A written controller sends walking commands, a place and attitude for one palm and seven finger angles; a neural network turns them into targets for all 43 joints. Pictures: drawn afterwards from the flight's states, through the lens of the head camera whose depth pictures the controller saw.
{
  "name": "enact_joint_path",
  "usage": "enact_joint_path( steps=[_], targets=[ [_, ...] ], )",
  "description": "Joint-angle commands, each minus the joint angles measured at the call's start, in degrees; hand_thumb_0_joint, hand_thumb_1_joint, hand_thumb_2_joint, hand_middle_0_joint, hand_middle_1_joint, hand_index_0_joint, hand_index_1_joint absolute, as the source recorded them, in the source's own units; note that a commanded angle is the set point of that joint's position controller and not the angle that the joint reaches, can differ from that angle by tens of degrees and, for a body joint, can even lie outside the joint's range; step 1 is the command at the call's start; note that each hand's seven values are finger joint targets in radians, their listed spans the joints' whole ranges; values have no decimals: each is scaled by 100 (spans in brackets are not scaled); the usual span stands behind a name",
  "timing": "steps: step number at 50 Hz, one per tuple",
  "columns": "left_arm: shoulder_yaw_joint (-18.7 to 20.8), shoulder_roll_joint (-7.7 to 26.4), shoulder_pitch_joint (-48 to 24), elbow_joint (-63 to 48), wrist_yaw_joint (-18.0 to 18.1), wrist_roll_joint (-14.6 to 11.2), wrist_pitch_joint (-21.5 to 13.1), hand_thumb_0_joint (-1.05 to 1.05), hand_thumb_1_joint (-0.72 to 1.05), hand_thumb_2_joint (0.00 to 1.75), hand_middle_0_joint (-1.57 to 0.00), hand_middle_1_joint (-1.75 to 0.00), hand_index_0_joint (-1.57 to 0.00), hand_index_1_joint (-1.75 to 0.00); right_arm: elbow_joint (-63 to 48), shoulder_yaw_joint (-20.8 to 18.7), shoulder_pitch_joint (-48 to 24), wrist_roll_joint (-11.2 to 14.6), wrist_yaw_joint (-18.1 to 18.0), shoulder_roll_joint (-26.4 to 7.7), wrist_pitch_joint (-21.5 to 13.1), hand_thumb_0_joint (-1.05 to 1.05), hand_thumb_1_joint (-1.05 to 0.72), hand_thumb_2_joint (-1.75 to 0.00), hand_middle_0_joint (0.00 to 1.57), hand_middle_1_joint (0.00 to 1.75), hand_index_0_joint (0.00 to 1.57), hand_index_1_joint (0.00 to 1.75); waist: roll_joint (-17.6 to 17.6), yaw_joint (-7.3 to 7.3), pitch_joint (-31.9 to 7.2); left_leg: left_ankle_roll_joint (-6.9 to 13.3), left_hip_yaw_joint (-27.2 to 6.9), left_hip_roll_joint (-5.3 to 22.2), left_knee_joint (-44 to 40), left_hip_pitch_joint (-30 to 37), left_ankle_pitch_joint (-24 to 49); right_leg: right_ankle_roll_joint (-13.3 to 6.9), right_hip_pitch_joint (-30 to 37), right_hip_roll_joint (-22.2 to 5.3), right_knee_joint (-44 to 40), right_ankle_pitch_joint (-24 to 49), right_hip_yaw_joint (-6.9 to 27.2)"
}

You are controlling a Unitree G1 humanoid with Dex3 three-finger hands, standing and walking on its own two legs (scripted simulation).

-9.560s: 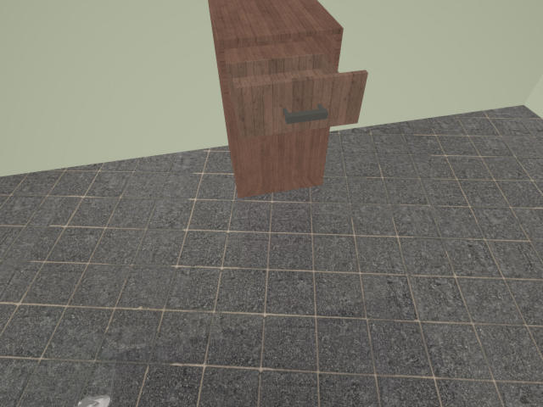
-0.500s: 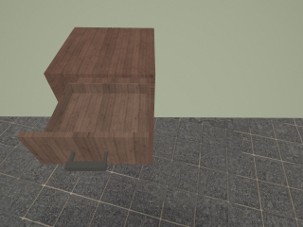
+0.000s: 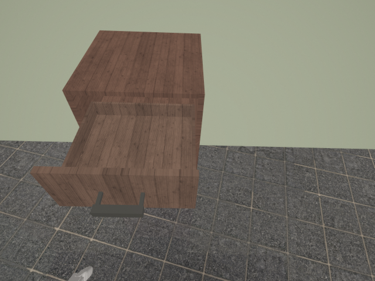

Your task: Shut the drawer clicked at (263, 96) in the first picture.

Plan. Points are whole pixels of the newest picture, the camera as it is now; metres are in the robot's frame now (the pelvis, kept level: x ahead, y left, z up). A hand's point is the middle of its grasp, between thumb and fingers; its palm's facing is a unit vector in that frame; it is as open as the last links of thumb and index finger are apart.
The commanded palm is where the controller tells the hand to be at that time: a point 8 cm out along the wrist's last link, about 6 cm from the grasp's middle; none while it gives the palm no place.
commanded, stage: raise the hand and make a fist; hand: left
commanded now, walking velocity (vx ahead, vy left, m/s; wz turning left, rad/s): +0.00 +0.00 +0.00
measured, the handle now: (119, 203) +0.32 +0.19 -0.09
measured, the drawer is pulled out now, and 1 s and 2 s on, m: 0.30 0.30 0.30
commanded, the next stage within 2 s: bring the fist close to the handle in 1.78 s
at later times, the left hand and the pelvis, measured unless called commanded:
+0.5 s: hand out of the picture +0.13 +0.14 -0.03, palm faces +0.09 -0.99 -0.07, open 4.9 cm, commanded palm +0.10 +0.21 -0.03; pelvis -0.03 -0.06 -0.09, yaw +4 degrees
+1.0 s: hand out of the picture +0.13 +0.16 -0.01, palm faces +0.06 -1.00 -0.04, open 3.1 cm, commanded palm +0.09 +0.21 +0.00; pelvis -0.03 -0.04 -0.07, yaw +2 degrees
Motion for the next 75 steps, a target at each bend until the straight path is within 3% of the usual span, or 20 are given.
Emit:
enact_joint_path(
  steps=[1, 2, 3, 4, 6, 7, 8, 11, 13, 15, 18, 20, 22, 27, 29, 38, 45, 57, 59, 75],
  targets=[
    [153, -136, 33, -2079, -199, -208, -1150, 0, 90, 90, -34, -45, -34, -45, -1477, -474, -880, -164, 49, -1075, -863, 0, -90, -90, 20, 30, 20, 30, 82, -94, -176, -617, -1040, 647, 395, -598, 1179, -105, -1025, 367, -32, 216, -473],
    [287, -216, 906, -1715, -455, -289, -1464, 0, 90, 90, -36, -47, -36, -47, -1676, -564, -976, -145, 135, -1074, -825, 0, -90, -90, 20, 30, 20, 30, -385, 107, -443, -638, -906, 614, 755, -839, 1444, -138, -947, 402, 67, 416, -497],
    [162, -561, 1448, -1331, -771, -339, -1850, 0, 90, 90, -38, -50, -38, -50, -1848, -608, -1088, -155, 208, -1002, -745, 0, -90, -90, 20, 30, 20, 30, -1362, 180, -516, -613, -836, 613, 1135, -1254, 1522, -113, -1184, 469, 481, 597, -598],
    [178, -724, 1769, -1320, -1145, -462, -2306, 0, 90, 90, -40, -52, -40, -52, -2024, -685, -1289, -146, 279, -996, -670, 0, -90, -90, 20, 30, 20, 30, -1728, 276, -540, -593, -721, 589, 1455, -1735, 1418, -93, -1408, 493, 867, 774, -611],
    [594, -378, 1908, -1498, -1875, -618, -3274, 0, 90, 90, -44, -56, -44, -56, -2342, -807, -1584, -161, 436, -1012, -588, 0, -90, -90, 20, 30, 20, 30, -1070, 400, -758, -631, -555, 477, 1986, -2357, 1158, -140, -1717, 455, 1532, 980, -519],
    [976, 20, 1947, -1434, -2127, -593, -3655, 0, 90, 90, -46, -58, -46, -58, -2418, -857, -1634, -156, 527, -1003, -529, 0, -90, -90, 20, 30, 20, 30, -214, 449, -738, -674, -516, 443, 2193, -2420, 1181, -215, -1841, 404, 1765, 1097, -417],
    [1160, 199, 2083, -1480, -2246, -575, -3716, 0, 90, 90, -48, -60, -48, -60, -2635, -857, -1765, -136, 545, -977, -450, 0, -90, -90, 20, 30, 20, 30, 228, 545, -917, -627, -431, 394, 2301, -2554, 1142, -242, -1865, 399, 1964, 1059, -385],
    [1382, 458, 1432, -2694, -2290, -770, -3452, 0, 90, 90, -54, -67, -54, -67, -3171, -785, -1917, -83, 409, -910, -235, 0, -90, -90, 20, 30, 20, 30, 305, 540, -1663, -454, -363, 327, 2588, -2919, 704, -227, -1831, 440, 2243, 928, -166],
    [1615, 688, 745, -3571, -2103, -905, -3492, 0, 90, 90, -58, -71, -58, -71, -3244, -762, -1706, -89, 275, -839, -166, 0, -90, -90, 20, 30, 20, 30, 615, 395, -2019, -358, -385, 330, 2882, -3014, 470, -180, -1886, 429, 2167, 771, 147],
    [1370, 501, 400, -4091, -1996, -945, -3713, 0, 90, 90, -62, -75, -62, -75, -3202, -700, -1404, -110, 211, -760, -212, 0, -90, -90, 20, 30, 20, 30, 913, 172, -1986, -304, -557, 427, 3040, -2863, 535, -162, -2207, 470, 2149, 744, 141],
    [943, 534, -394, -4489, -2197, -951, -4061, 0, 90, 90, -68, -82, -68, -82, -3011, -603, -1219, -121, 109, -835, -385, 0, -90, -90, 20, 30, 20, 30, 795, -269, -1963, -205, -663, 497, 3431, -3003, 251, -87, -2550, 432, 2007, 540, 395],
    [777, 550, -519, -3998, -2538, -981, -4020, 0, 90, 90, -72, -86, -72, -86, -2903, -533, -1269, -62, 61, -928, -518, 0, -90, -90, 20, 30, 20, 30, 551, -420, -1576, -175, -711, 515, 3574, -3401, -181, -70, -2698, 416, 1856, -29, 484],
    [962, 753, -335, -3427, -2825, -1040, -3661, 0, 90, 90, -76, -91, -76, -91, -2834, -506, -1330, 27, -3, -961, -574, 0, -90, -90, 20, 30, 20, 30, 417, -368, -1466, -160, -699, 521, 3625, -3627, -389, -28, -2567, 364, 1607, -399, 683],
    [2088, 1352, 381, -3042, -2867, -1339, -2491, 0, 90, 90, -86, -101, -86, -101, -2955, -490, -1557, 150, -109, -806, -353, 0, -90, -90, 20, 30, 20, 30, 15, 189, -2180, -216, -676, 445, 3415, -3792, -237, 261, -1095, 7, 1226, -93, 1159],
    [2132, 1168, 372, -3314, -2674, -1440, -2386, 0, 90, 90, -90, -106, -90, -106, -2978, -471, -1557, 143, -110, -685, -283, 0, -90, -90, 20, 30, 20, 30, -31, 207, -2192, -248, -704, 443, 3292, -3731, -150, 378, -864, -96, 1195, 363, 1209],
    [1555, 764, 625, -3120, -2591, -1329, -3166, 0, 90, 90, -108, -125, -108, -125, -2798, -554, -1422, 120, -71, -788, -500, 0, -90, -90, 20, 30, 20, 30, -296, -5, -1387, -233, -721, 433, 2971, -3608, -346, 338, -1523, -30, 1054, -187, 971],
    [1473, 850, 579, -3747, -2390, -1297, -3456, 0, 90, 90, -122, -140, -122, -140, -2885, -571, -1323, 107, -92, -850, -656, 0, -90, -90, 20, 30, 20, 30, 299, 79, -1591, -190, -650, 431, 2748, -3142, -382, 30, -1843, 176, 1164, -955, 558],
    [947, 629, 978, -4303, -1999, -867, -2724, 0, 90, 90, -140, -160, -140, -160, -3278, -438, -1340, 74, 43, -865, -375, 0, -90, -90, 20, 30, 20, 30, 573, 123, -1469, -222, -843, 514, 2233, -2389, 81, -104, -1924, 435, 1473, -45, -234],
    [562, 381, 930, -4636, -1944, -801, -2677, 0, 90, 90, -140, -160, -140, -160, -3393, -382, -1280, 55, 91, -847, -346, 0, -90, -90, 20, 30, 20, 30, 706, 64, -1424, -259, -884, 537, 2204, -2227, 248, -105, -2044, 447, 1556, 56, -331],
    [184, 211, 1652, -5278, -1500, -491, -2497, 0, 90, 90, -140, -160, -140, -160, -3735, -410, -1137, 49, 219, -800, 15, 0, -90, -90, 20, 30, 20, 30, 391, 135, -1571, -417, -969, 594, 2260, -2289, 640, -104, -2099, 496, 1813, 105, -438]
  ],
)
